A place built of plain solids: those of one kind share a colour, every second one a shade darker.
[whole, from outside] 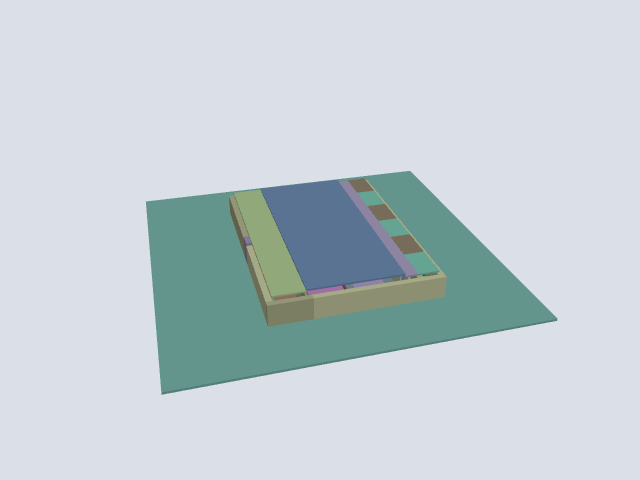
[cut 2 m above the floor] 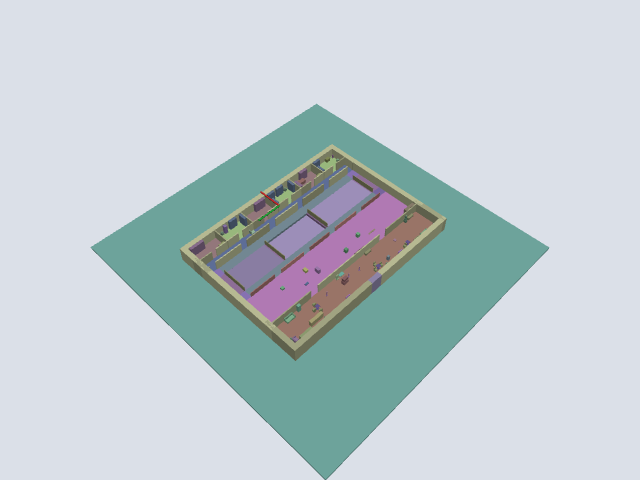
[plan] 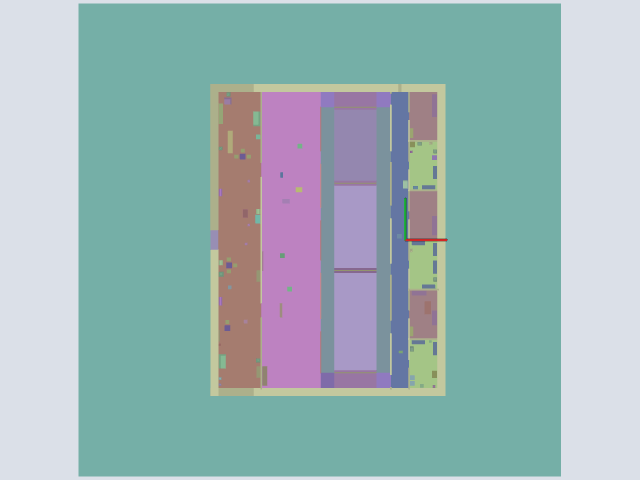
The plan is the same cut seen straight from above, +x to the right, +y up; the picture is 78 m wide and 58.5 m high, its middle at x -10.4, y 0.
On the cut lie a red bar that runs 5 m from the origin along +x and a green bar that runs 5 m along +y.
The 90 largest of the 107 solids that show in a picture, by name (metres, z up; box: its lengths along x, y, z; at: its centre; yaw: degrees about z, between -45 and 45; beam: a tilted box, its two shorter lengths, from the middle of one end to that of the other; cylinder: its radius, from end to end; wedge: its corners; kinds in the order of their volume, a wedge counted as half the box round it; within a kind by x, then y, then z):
{
 "ground_under_all_1": {"box": [58.8, 57.66, 0.4], "at": [-10.44, 0.0, -0.75]},
 "wall_1": {"box": [1.0, 17.83, 3.9], "at": [-23.26, -10.11, 1.35]},
 "wall_2": {"box": [1.0, 17.83, 3.9], "at": [-23.26, 10.11, 1.35]},
 "wall_3": {"box": [7.1, 1.0, 3.9], "at": [-20.21, -18.53, 1.35]},
 "wall_4": {"box": [7.1, 1.0, 3.9], "at": [-20.21, 18.53, 1.35]},
 "wall_5": {"box": [0.2, 8.81, 3.9], "at": [-17.56, -13.82, 1.35]},
 "wall_6": {"box": [0.2, 15.44, 3.9], "at": [-17.56, 0.0, 1.35]},
 "wall_7": {"box": [0.2, 8.81, 3.9], "at": [-17.56, 13.82, 1.35]},
 "wall_8": {"box": [17.6, 1.0, 3.9], "at": [-9.66, -18.53, 1.35]},
 "wall_9": {"box": [17.6, 1.0, 3.9], "at": [-9.66, 18.53, 1.35]},
 "wall_10": {"box": [0.2, 5.11, 3.9], "at": [-1.76, -13.9, 1.35]},
 "wall_11": {"box": [0.2, 5.62, 3.9], "at": [-1.76, -7.04, 1.35]},
 "wall_12": {"box": [0.2, 5.55, 3.9], "at": [-1.76, -0.11, 1.35]},
 "wall_13": {"box": [0.2, 5.3, 3.9], "at": [-1.76, 6.87, 1.35]},
 "wall_14": {"box": [0.2, 5.71, 3.9], "at": [-1.76, 13.68, 1.35]},
 "wall_15": {"box": [4.0, 1.0, 3.9], "at": [-0.66, -18.53, 1.35]},
 "wall_16": {"box": [4.0, 1.0, 3.9], "at": [-0.66, 18.53, 1.35]},
 "wall_17": {"box": [0.2, 2.65, 3.9], "at": [0.44, -16.9, 1.35]},
 "wall_18": {"box": [0.2, 5.09, 3.9], "at": [0.44, -12.08, 1.35]},
 "wall_19": {"box": [0.2, 2.65, 3.9], "at": [0.44, -10.86, 1.35]},
 "wall_20": {"box": [0.2, 2.65, 3.9], "at": [0.44, -7.26, 1.35]},
 "wall_21": {"box": [0.2, 2.65, 3.9], "at": [0.44, -4.82, 1.35]},
 "wall_22": {"box": [0.2, 2.65, 3.9], "at": [0.44, -1.22, 1.35]},
 "wall_23": {"box": [0.2, 5.09, 3.9], "at": [0.44, 0.0, 1.35]},
 "wall_24": {"box": [0.2, 2.65, 3.9], "at": [0.44, 1.22, 1.35]},
 "wall_25": {"box": [0.2, 2.65, 3.9], "at": [0.44, 4.82, 1.35]},
 "wall_26": {"box": [0.2, 2.65, 3.9], "at": [0.44, 7.26, 1.35]},
 "wall_27": {"box": [0.2, 2.65, 3.9], "at": [0.44, 10.86, 1.35]},
 "wall_28": {"box": [0.2, 5.09, 3.9], "at": [0.44, 12.08, 1.35]},
 "wall_29": {"box": [0.2, 2.65, 3.9], "at": [0.44, 13.31, 1.35]},
 "wall_30": {"box": [0.2, 2.65, 3.9], "at": [0.44, 16.9, 1.35]},
 "wall_31": {"box": [5.35, 1.0, 3.9], "at": [2.21, -18.53, 1.35]},
 "wall_32": {"box": [3.75, 0.2, 3.9], "at": [2.21, -12.08, 1.35]},
 "wall_33": {"box": [3.75, 0.2, 3.9], "at": [2.21, -6.04, 1.35]},
 "wall_34": {"box": [3.75, 0.2, 3.9], "at": [2.21, 0.0, 1.35]},
 "wall_35": {"box": [3.75, 0.2, 3.9], "at": [2.21, 6.04, 1.35]},
 "wall_36": {"box": [3.75, 0.2, 3.9], "at": [2.21, 12.08, 1.35]},
 "wall_37": {"box": [5.35, 1.0, 3.9], "at": [2.21, 18.53, 1.35]},
 "wall_38": {"box": [1.0, 7.85, 3.9], "at": [4.39, -15.1, 1.35]},
 "wall_39": {"box": [1.0, 7.84, 3.9], "at": [4.39, -9.06, 1.35]},
 "wall_40": {"box": [1.0, 7.85, 3.9], "at": [4.39, -3.02, 1.35]},
 "wall_41": {"box": [1.0, 7.85, 3.9], "at": [4.39, 3.02, 1.35]},
 "wall_42": {"box": [1.0, 7.84, 3.9], "at": [4.39, 9.06, 1.35]},
 "wall_43": {"box": [1.0, 7.85, 3.9], "at": [4.39, 15.1, 1.35]},
 "floor_yard_1": {"box": [7.25, 36.25, 1.1], "at": [-13.94, 0.0, -0.05]},
 "floor_lobby_1": {"box": [5.3, 36.25, 1.1], "at": [-20.21, 0.0, -0.05]},
 "ceil_hall_1": {"box": [15.8, 36.25, 0.3], "at": [-9.66, 0.0, 4.3]},
 "floor_plot_1": {"box": [5.15, 11.85, 1.1], "at": [-6.08, -9.95, -0.05]},
 "floor_plot_2": {"box": [5.15, 10.05, 0.6], "at": [-6.08, 1.6, -0.3]},
 "floor_plot_3": {"box": [5.15, 8.65, 1.1], "at": [-6.08, 11.55, -0.05]},
 "floor_walkway_1": {"box": [1.65, 32.35, 1.1], "at": [-9.48, 0.0, -0.05]},
 "floor_walkway_2": {"box": [1.75, 32.35, 1.1], "at": [-2.63, 0.0, -0.05]},
 "floor_back_corridor_1": {"box": [2.2, 36.25, 1.1], "at": [-0.66, 0.0, -0.05]},
 "floor_office_1": {"box": [3.55, 6.04, 1.1], "at": [2.21, -9.06, -0.05]},
 "floor_office_2": {"box": [3.55, 6.04, 1.1], "at": [2.21, 3.02, -0.05]},
 "floor_office_3": {"box": [3.55, 6.04, 1.1], "at": [2.21, 15.1, -0.05]},
 "floor_store_1": {"box": [3.55, 6.04, 1.1], "at": [2.21, -15.1, -0.05]},
 "floor_store_2": {"box": [3.55, 6.04, 1.1], "at": [2.21, -3.02, -0.05]},
 "floor_store_3": {"box": [3.55, 6.04, 1.1], "at": [2.21, 9.06, -0.05]},
 "ceil_lobby_1": {"box": [5.3, 36.25, 0.3], "at": [-20.21, 0.0, 4.05]},
 "floor_baulk_1": {"box": [5.15, 2.25, 1.1], "at": [-6.08, -17.0, -0.05]},
 "floor_baulk_2": {"box": [5.15, 0.6, 1.1], "at": [-6.08, -3.73, -0.05]},
 "floor_baulk_3": {"box": [5.15, 0.6, 1.1], "at": [-6.08, 6.92, -0.05]},
 "floor_baulk_4": {"box": [5.15, 2.25, 1.1], "at": [-6.08, 17.0, -0.05]},
 "ceil_back_corridor_1": {"box": [2.2, 36.25, 0.3], "at": [-0.66, 0.0, 3.9]},
 "ceil_office_1": {"box": [3.55, 6.04, 0.3], "at": [2.21, -9.06, 3.9]},
 "ceil_office_2": {"box": [3.55, 6.04, 0.3], "at": [2.21, 3.02, 3.9]},
 "ceil_office_3": {"box": [3.55, 6.04, 0.3], "at": [2.21, 15.1, 3.9]},
 "ceil_store_1": {"box": [3.55, 6.04, 0.3], "at": [2.21, -15.1, 3.9]},
 "ceil_store_2": {"box": [3.55, 6.04, 0.3], "at": [2.21, -3.02, 3.9]},
 "ceil_store_3": {"box": [3.55, 6.04, 0.3], "at": [2.21, 9.06, 3.9]},
 "floor_walkway_end_1": {"box": [1.65, 1.95, 1.1], "at": [-9.48, -17.15, -0.05]},
 "floor_walkway_end_2": {"box": [1.65, 1.95, 1.1], "at": [-9.48, 17.15, -0.05]},
 "floor_walkway_end_3": {"box": [1.75, 1.95, 1.1], "at": [-2.63, -17.15, -0.05]},
 "floor_walkway_end_4": {"box": [1.75, 1.95, 1.1], "at": [-2.63, 17.15, -0.05]},
 "shelves_store_1": {"box": [1.6, 0.5, 2.0], "at": [1.59, -12.46, 1.5]},
 "shelves_store_2": {"box": [1.6, 0.5, 2.0], "at": [1.59, -0.38, 1.5]},
 "shelves_store_3": {"box": [1.6, 0.5, 2.0], "at": [2.84, -5.66, 1.5]},
 "shelves_store_4": {"box": [1.6, 0.5, 2.0], "at": [2.84, 6.42, 1.5]},
 "shelves_store_5": {"box": [0.5, 1.6, 2.0], "at": [3.61, -13.23, 1.5]},
 "shelves_store_6": {"box": [0.5, 1.6, 2.0], "at": [3.61, -3.3, 1.5]},
 "shelves_store_7": {"box": [0.5, 1.6, 2.0], "at": [3.61, -1.15, 1.5]},
 "cabinets_office_1": {"box": [1.8, 0.6, 2.0], "at": [1.69, -6.47, 1.5]},
 "cabinets_office_2": {"box": [0.6, 1.8, 2.0], "at": [3.56, -9.49, 1.5]},
 "cabinets_office_3": {"box": [0.6, 2.35, 2.0], "at": [3.56, 1.77, 1.5]},
 "cabinets_office_4": {"box": [0.6, 2.8, 2.0], "at": [3.56, 16.38, 1.5]},
 "door_leaf_1": {"box": [0.97, 2.4, 4.37], "at": [-23.27, 0.0, 1.58]},
 "cabinets_hall_1": {"box": [0.6, 2.4, 2.0], "at": [-17.13, -16.57, 1.5]},
 "lockers_lobby_1": {"box": [0.5, 2.5, 1.8], "at": [-22.48, 15.38, 1.4]},
 "desk_lobby_1": {"box": [0.6, 2.75, 1.05], "at": [-21.33, 11.95, 1.02]}
}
